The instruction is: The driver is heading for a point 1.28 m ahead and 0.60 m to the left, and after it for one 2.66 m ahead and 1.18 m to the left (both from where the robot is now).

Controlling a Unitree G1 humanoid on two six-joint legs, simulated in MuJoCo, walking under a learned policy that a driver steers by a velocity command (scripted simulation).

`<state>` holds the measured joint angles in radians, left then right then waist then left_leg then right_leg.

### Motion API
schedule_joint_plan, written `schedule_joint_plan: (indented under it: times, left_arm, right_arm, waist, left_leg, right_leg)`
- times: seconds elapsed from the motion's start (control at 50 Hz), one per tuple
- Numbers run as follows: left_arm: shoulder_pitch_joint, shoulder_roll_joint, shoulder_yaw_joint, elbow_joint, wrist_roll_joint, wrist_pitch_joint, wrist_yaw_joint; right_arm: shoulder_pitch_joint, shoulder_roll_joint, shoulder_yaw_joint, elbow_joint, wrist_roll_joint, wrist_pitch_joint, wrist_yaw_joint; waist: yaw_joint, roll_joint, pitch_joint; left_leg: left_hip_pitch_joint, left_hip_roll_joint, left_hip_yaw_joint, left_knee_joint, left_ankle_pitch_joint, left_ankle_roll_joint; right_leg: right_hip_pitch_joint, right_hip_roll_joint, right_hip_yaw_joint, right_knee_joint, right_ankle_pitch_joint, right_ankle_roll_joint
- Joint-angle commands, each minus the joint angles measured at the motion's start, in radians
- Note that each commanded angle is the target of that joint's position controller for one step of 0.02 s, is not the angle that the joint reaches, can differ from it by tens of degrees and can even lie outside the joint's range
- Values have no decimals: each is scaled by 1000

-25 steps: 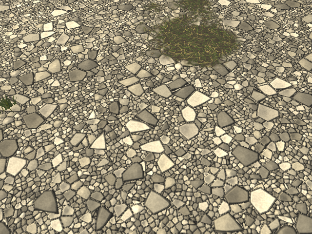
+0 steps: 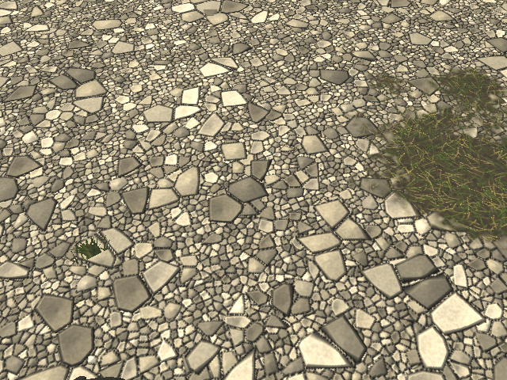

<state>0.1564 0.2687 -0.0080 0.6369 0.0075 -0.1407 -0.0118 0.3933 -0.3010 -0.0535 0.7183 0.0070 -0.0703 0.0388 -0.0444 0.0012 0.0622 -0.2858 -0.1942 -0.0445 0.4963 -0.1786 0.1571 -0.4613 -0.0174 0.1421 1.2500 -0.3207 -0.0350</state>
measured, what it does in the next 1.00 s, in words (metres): walks ahead, turning left: right foot, then left foot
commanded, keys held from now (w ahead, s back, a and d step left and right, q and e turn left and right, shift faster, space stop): w+q+shift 0.98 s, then w+e+shift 0.02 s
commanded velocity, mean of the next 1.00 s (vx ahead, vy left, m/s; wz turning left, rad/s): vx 1.00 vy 0.00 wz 0.95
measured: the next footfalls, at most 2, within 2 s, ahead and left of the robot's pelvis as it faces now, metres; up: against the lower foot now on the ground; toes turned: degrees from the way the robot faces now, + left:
right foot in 0.26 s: +0.50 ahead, -0.15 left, +0.00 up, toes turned +23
left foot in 0.74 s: +0.76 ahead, +0.26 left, +0.00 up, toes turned +46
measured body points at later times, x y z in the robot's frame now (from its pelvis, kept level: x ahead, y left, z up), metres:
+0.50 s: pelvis +0.45 -0.02 +0.00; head +0.46 -0.01 +0.45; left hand +0.33 +0.26 -0.11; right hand +0.75 -0.18 -0.06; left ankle +0.44 +0.09 -0.63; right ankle +0.46 -0.16 -0.73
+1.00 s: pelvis +0.80 +0.24 +0.01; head +0.80 +0.27 +0.46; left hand +0.75 +0.58 -0.03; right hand +1.03 +0.10 -0.10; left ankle +0.73 +0.23 -0.73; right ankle +1.08 +0.25 -0.65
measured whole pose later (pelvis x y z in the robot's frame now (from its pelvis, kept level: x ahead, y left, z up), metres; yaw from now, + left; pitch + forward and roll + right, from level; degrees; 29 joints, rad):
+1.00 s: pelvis +0.80 +0.24 +0.01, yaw +57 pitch -1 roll -1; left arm 0.03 0.29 0.01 0.57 0.02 -0.13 0.00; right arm 0.45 -0.26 -0.05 0.73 0.02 -0.06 0.00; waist -0.08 -0.02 0.05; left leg -0.11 -0.18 -0.15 0.43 -0.28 0.16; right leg -0.69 -0.10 0.18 0.86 -0.11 0.06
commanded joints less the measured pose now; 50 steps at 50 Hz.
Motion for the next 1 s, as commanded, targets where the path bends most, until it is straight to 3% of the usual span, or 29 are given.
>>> schedule_joint_plan:
  times: [0.02,0.1,0.2,0.24,0.26,0.28,0.3,0.32,0.34,0.36,0.38,0.4,0.44,0.46,0.54,0.6,0.66,0.7,0.72,0.74,0.76,0.78,0.8,0.82,0.84,0.88,0.9,0.96,1.0]
  left_arm:
    - [28,133,40,-63,18,3,14]
    - [-198,58,18,-150,24,-2,11]
    - [-254,132,62,-177,-34,-17,13]
    - [-110,192,99,-150,-47,-27,18]
    - [99,214,116,-118,-53,-21,25]
    - [343,257,124,-81,-48,-5,36]
    - [335,325,131,-45,-13,-2,12]
    - [257,212,118,-84,-10,10,12]
    - [226,152,104,-82,-11,20,21]
    - [218,152,103,-56,3,28,21]
    - [194,148,102,-34,14,28,21]
    - [171,122,93,-14,19,24,21]
    - [147,65,80,23,-7,21,10]
    - [137,68,81,38,-16,21,8]
    - [86,135,96,58,2,16,17]
    - [157,175,100,95,1,16,22]
    - [213,250,112,118,3,32,33]
    - [194,307,125,110,-2,57,46]
    - [140,316,129,83,-5,63,45]
    - [83,279,120,59,-17,54,40]
    - [91,80,63,19,18,15,27]
    - [217,76,38,-64,-30,-33,10]
    - [51,186,55,-78,-48,-56,7]
    - [-1,173,56,-98,-60,-59,11]
    - [16,152,52,-69,-35,-50,20]
    - [76,158,62,-43,-9,-15,18]
    - [69,157,65,-43,-4,-1,19]
    - [-114,92,43,-110,23,7,17]
    - [-185,45,31,-130,17,4,3]
  right_arm:
    - [-74,-109,-28,-95,19,-21,-17]
    - [-42,-135,-37,-61,33,-9,-47]
    - [17,-126,-47,-14,49,2,-59]
    - [-2,-137,-54,-13,33,15,-58]
    - [-41,-128,-45,-34,6,22,-48]
    - [-37,-24,-9,-67,-33,21,-41]
    - [138,47,25,-118,54,6,-32]
    - [81,-47,18,-83,76,15,-46]
    - [-52,-112,3,-98,50,19,-45]
    - [-144,-115,-1,-114,22,23,-42]
    - [-192,-102,-6,-140,6,21,-37]
    - [-186,-84,-6,-147,20,29,-27]
    - [-184,-44,-1,-160,47,52,-20]
    - [-197,-28,5,-174,46,59,-15]
    - [-263,-37,12,-199,31,51,0]
    - [-389,-41,13,-221,25,35,24]
    - [-431,-77,-4,-237,33,21,46]
    - [-261,-141,-41,-208,47,32,43]
    - [-39,-204,-77,-152,48,46,35]
    - [194,-253,-108,-75,48,60,16]
    - [171,-296,-106,-57,41,68,2]
    - [66,-289,-83,-135,0,34,3]
    - [80,-208,-80,-146,3,18,0]
    - [39,-194,-72,-130,-3,-3,3]
    - [-31,-169,-64,-133,-3,-19,6]
    - [-124,-139,-52,-144,-13,-23,-7]
    - [-133,-119,-46,-134,-1,-21,-14]
    - [-107,-116,-43,-106,21,-15,-47]
    - [-86,-128,-49,-79,23,-5,-60]
  waist:
    - [83,-32,9]
    - [-8,30,58]
    - [-36,93,0]
    - [59,112,-102]
    - [176,122,-258]
    - [242,-6,-438]
    - [101,-576,-564]
    - [146,-410,-413]
    - [178,-243,-264]
    - [176,-34,-153]
    - [148,-13,-88]
    - [115,-43,-51]
    - [80,-88,-22]
    - [64,-86,2]
    - [40,-39,73]
    - [91,25,110]
    - [70,-42,57]
    - [-57,-144,-52]
    - [-172,-162,-155]
    - [-271,-62,-215]
    - [-152,321,-172]
    - [-28,341,-452]
    - [-108,108,-367]
    - [-41,-23,-174]
    - [22,-126,-108]
    - [103,-72,-26]
    - [111,-54,3]
    - [52,-32,71]
    - [4,8,52]
  left_leg:
    - [26,240,-441,-304,-74,179]
    - [-193,143,-311,-308,8,103]
    - [23,187,-431,-184,-23,30]
    - [135,194,-427,17,256,-10]
    - [101,177,-379,251,360,-47]
    - [-98,133,-294,604,30,-64]
    - [-453,66,-191,927,-368,-101]
    - [-563,180,-152,1000,-270,-104]
    - [-587,203,-106,994,-200,-104]
    - [-553,239,-78,954,-169,-104]
    - [-535,275,-81,901,-131,-100]
    - [-493,312,-86,872,-123,-98]
    - [-505,348,-70,854,-140,-91]
    - [-533,362,-64,839,-125,-93]
    - [-539,360,-26,676,104,-122]
    - [-488,316,75,446,254,-90]
    - [-291,188,220,297,237,-37]
    - [-93,116,252,314,103,-1]
    - [170,104,218,309,66,41]
    - [523,150,93,177,148,94]
    - [673,248,-168,174,255,159]
    - [845,458,-796,-76,-317,386]
    - [737,452,-869,-242,-527,301]
    - [531,437,-816,-289,-490,258]
    - [355,401,-731,-275,-367,228]
    - [102,303,-567,-282,-221,216]
    - [31,276,-501,-291,-172,208]
    - [-171,189,-340,-302,-42,171]
    - [-241,153,-248,-282,-53,111]
  right_leg:
    - [-163,-55,-2,-170,21,46]
    - [24,16,-89,-579,374,103]
    - [140,38,-11,-796,439,107]
    - [278,44,-29,-801,332,72]
    - [510,-16,-25,-722,259,39]
    - [846,-197,172,-638,14,-1]
    - [1067,-444,828,-897,-453,-192]
    - [956,-400,822,-965,-635,-151]
    - [824,-352,611,-956,-463,-112]
    - [675,-307,441,-961,-215,-89]
    - [570,-284,341,-967,-63,-98]
    - [488,-260,250,-985,15,-93]
    - [431,-234,119,-1017,87,-86]
    - [403,-240,70,-1033,132,-88]
    - [318,-211,-153,-1117,280,-82]
    - [381,-180,-284,-1141,412,-37]
    - [482,-178,-365,-1031,1057,16]
    - [527,-218,-372,-758,1500,15]
    - [431,-230,-351,-512,1555,-1]
    - [186,-147,-347,-139,1106,18]
    - [-148,77,-293,328,-190,47]
    - [-404,98,-5,471,-257,33]
    - [-426,38,33,345,-126,-6]
    - [-422,13,19,218,-70,-11]
    - [-330,-33,29,126,-31,1]
    - [-196,-62,39,7,-2,46]
    - [-172,-74,23,-68,-3,66]
    - [-72,-48,-58,-367,206,112]
    - [74,-15,-111,-574,442,118]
